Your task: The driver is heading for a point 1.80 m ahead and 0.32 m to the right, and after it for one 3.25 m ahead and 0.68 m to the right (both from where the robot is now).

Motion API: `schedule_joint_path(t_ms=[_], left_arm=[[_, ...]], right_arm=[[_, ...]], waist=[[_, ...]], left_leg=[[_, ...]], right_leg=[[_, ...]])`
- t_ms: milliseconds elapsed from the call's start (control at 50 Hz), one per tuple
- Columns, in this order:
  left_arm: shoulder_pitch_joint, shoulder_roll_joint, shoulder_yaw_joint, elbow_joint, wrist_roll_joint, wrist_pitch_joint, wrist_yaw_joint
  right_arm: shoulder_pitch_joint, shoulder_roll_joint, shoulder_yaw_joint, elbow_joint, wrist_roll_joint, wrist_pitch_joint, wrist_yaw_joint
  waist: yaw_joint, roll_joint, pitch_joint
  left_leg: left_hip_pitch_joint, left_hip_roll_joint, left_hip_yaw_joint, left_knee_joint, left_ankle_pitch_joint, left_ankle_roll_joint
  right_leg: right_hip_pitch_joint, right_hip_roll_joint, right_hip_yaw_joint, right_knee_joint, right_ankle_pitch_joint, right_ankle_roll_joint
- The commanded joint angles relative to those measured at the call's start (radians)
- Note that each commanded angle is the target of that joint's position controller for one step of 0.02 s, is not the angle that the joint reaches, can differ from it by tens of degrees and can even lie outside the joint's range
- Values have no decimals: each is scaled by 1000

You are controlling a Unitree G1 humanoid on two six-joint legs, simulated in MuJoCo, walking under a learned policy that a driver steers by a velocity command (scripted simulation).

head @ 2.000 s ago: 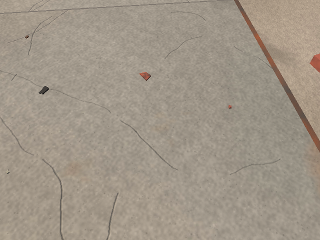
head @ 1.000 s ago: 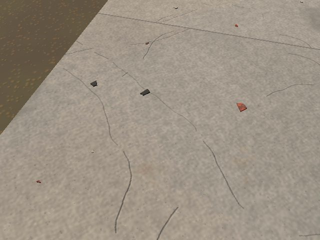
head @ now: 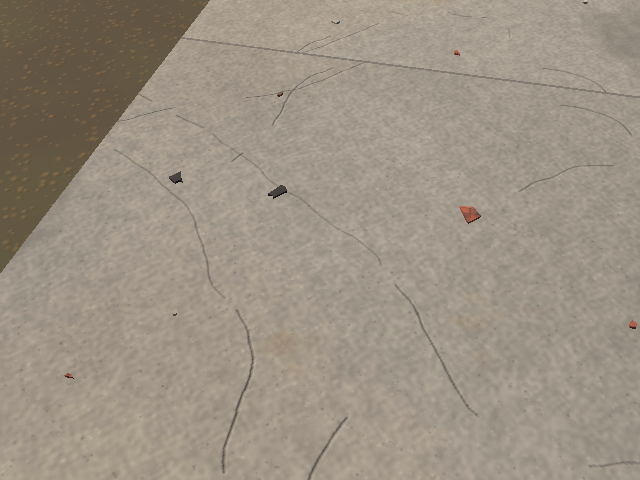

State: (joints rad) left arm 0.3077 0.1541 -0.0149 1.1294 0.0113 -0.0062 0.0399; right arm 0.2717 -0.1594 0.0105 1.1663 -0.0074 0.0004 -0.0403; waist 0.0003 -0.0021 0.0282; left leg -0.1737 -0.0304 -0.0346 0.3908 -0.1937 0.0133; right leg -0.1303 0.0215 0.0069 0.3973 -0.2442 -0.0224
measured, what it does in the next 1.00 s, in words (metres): walks ahead: right foot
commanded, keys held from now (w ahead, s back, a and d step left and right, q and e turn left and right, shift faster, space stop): no key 0.24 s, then w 0.76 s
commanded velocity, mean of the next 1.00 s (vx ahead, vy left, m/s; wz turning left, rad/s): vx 0.27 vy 0.00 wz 0.00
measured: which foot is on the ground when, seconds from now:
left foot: down 0.00-0.98, up 1.00-1.00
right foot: down 0.00-0.54, up 0.56-0.96, down 0.98-1.00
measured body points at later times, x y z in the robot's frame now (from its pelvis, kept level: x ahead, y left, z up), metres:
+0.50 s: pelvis +0.04 +0.02 -0.01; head +0.04 +0.03 +0.44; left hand -0.04 +0.24 -0.17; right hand +0.05 -0.21 -0.16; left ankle +0.03 +0.10 -0.73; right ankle -0.02 -0.10 -0.74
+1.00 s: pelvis +0.28 +0.02 -0.03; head +0.32 +0.02 +0.42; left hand +0.46 +0.24 -0.15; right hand +0.16 -0.19 -0.17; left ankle +0.06 +0.10 -0.72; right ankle +0.40 -0.04 -0.75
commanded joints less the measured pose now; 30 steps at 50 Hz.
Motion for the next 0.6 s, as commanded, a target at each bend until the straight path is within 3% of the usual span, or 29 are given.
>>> schedule_joint_path(t_ms=[20,240,260,320,340,380,400,460,500,520,540,560,580,600], left_arm=[[72,77,12,-5,0,-4,3],[88,62,14,6,0,-5,6],[97,57,13,9,1,-5,5],[108,107,37,-2,5,8,1],[129,115,44,-5,5,12,-1],[197,140,59,9,6,12,-1],[200,145,67,9,8,8,-1],[144,157,79,-17,14,-12,-10],[64,144,80,-41,-1,-20,-15],[36,126,77,-57,1,-28,-16],[6,67,61,-83,6,-41,-23],[2,38,54,-125,9,-50,-33],[-24,108,69,-130,39,-51,-42],[-45,89,66,-134,36,-58,-53]], right_arm=[[64,-77,-11,-5,0,-4,-3],[84,-61,-11,1,0,-4,-6],[92,-54,-10,4,-1,-4,-5],[85,-73,-23,-17,-10,4,1],[67,-68,-25,-34,-16,5,6],[20,-17,-16,-77,-30,-9,18],[-5,-20,-17,-98,-37,-21,24],[6,-40,-28,-129,-24,-54,41],[142,-17,-32,-91,-9,-69,43],[243,-32,-43,-54,-7,-73,37],[364,-98,-61,-33,-19,-82,26],[482,-208,-90,-7,-10,-74,28],[402,-160,-81,-22,-15,-64,25],[304,-131,-71,-62,-16,-70,30]], waist=[[-1,-1,47],[0,-1,52],[1,-2,31],[10,-50,81],[24,-67,125],[52,-150,165],[55,-152,183],[16,-113,158],[-63,-97,150],[-100,-44,136],[-147,141,95],[-157,331,64],[-101,174,134],[-61,77,168]], left_leg=[[0,96,-86,-57,97,29],[-3,97,-83,-51,101,27],[4,88,-79,-57,31,28],[-93,19,-35,34,-321,58],[-173,3,-25,81,-391,64],[-293,-20,57,253,-300,56],[-311,14,74,321,-233,54],[-266,43,73,295,-253,63],[25,-2,118,96,-150,76],[188,-8,86,27,-140,75],[319,181,-193,-133,-303,98],[365,387,-586,-280,-515,186],[263,406,-601,-273,-539,214],[192,371,-508,-271,-470,205]], right_leg=[[-61,-102,91,-80,92,-28],[-60,-100,91,-77,100,-29],[-53,-93,90,-89,20,-31],[-105,-80,134,-101,-396,-78],[-114,-108,189,-128,-513,-106],[-67,-237,370,-228,-631,-178],[-80,-297,430,-262,-602,-209],[-96,-290,374,-246,-453,-207],[-265,-206,248,-152,-388,-163],[-362,-150,183,-47,-343,-137],[-471,-47,41,244,-257,-97],[-630,43,-74,513,-310,-74],[-657,-25,-16,675,-277,-87],[-659,-62,10,714,-177,-90]])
